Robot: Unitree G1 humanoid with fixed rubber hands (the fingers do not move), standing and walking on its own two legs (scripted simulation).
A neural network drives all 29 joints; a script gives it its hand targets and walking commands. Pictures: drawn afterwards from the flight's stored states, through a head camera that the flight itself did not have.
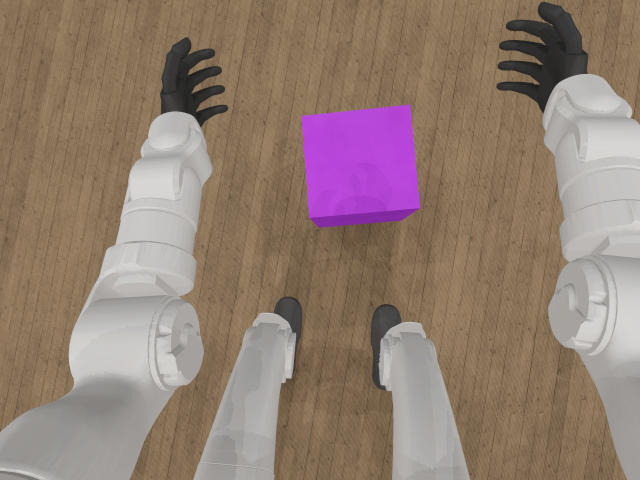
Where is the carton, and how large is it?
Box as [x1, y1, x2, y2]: [301, 105, 419, 227]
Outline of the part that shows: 409,105 301,116 309,217 319,227 400,220 419,208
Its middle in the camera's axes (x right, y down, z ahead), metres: +0.09 -0.14 +0.86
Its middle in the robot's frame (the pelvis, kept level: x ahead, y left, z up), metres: +0.53 -0.01 -0.53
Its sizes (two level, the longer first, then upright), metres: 0.210 0.200 0.250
